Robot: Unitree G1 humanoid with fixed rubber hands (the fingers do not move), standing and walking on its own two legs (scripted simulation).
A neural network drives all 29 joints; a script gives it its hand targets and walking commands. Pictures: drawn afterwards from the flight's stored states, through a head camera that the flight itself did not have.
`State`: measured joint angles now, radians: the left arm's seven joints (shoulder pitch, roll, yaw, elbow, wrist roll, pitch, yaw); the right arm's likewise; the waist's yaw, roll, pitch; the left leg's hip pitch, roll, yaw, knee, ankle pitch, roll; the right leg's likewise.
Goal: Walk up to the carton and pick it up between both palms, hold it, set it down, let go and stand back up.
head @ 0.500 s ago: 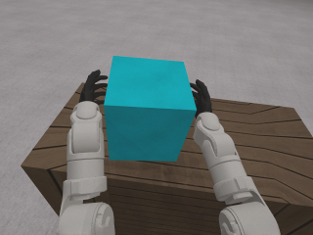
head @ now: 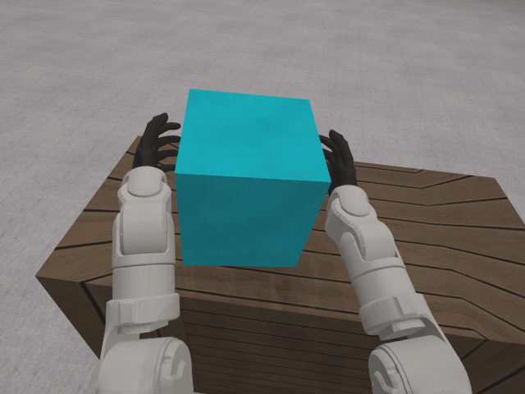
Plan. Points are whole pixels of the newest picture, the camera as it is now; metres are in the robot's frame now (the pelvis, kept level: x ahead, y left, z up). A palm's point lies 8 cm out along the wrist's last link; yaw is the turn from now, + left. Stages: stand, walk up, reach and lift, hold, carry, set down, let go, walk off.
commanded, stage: hold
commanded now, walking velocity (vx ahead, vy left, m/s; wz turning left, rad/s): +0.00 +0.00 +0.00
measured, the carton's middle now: (245, 183) +0.39 +0.01 +0.14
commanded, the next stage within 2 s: none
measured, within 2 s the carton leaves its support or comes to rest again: neither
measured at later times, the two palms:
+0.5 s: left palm (151, 173) +0.37 +0.14 +0.19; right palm (342, 185) +0.36 -0.13 +0.17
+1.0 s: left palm (150, 174) +0.37 +0.14 +0.19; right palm (341, 185) +0.36 -0.13 +0.17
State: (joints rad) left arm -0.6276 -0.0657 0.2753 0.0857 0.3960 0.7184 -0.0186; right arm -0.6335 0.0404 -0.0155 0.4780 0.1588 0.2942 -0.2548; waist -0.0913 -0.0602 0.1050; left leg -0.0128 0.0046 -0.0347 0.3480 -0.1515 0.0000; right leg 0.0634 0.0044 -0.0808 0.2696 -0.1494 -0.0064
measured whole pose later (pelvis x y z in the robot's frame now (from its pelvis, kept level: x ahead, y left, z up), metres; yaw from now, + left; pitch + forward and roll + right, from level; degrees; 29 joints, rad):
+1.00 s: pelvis +0.00 +0.00 +0.00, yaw -1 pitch -10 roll -1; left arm -0.59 -0.06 0.26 0.07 0.39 0.72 -0.01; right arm -0.62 0.04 -0.01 0.46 0.16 0.30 -0.26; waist -0.09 -0.06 0.09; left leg -0.02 0.01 -0.02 0.35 -0.16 0.00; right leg 0.06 0.01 -0.07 0.27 -0.15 -0.01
